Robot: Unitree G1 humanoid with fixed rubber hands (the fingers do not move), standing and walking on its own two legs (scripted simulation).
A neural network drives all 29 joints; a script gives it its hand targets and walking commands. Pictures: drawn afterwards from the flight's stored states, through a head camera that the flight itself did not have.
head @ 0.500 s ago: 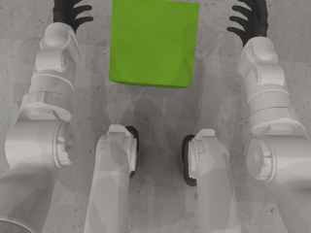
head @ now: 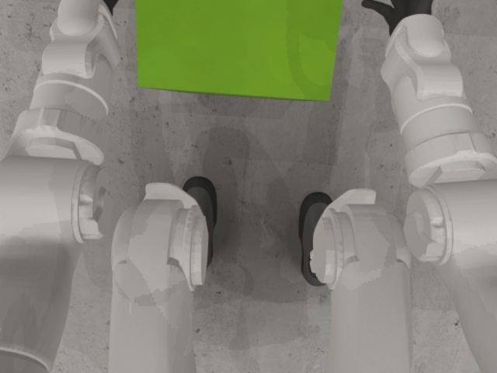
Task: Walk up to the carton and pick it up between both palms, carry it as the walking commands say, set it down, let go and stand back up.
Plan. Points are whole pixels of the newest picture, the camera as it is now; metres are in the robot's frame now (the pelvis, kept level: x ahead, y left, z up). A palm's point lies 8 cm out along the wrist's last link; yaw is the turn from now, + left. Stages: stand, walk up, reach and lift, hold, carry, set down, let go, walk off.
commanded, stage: reach and lift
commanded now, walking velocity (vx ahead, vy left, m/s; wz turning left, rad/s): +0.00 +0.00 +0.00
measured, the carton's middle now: (242, 21) +0.52 +0.06 -0.26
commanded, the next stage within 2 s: none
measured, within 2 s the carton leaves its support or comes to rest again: leaves its support in 1.42 s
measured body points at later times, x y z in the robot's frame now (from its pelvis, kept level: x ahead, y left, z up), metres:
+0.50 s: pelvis +0.00 +0.00 +0.00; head +0.37 +0.03 +0.24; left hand +0.54 +0.23 -0.19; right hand +0.54 -0.13 -0.19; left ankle +0.12 +0.13 -0.35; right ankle +0.10 -0.13 -0.35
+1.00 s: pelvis -0.01 +0.00 +0.00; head +0.37 +0.03 +0.24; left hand +0.54 +0.21 -0.19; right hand +0.54 -0.10 -0.19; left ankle +0.12 +0.13 -0.35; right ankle +0.11 -0.13 -0.35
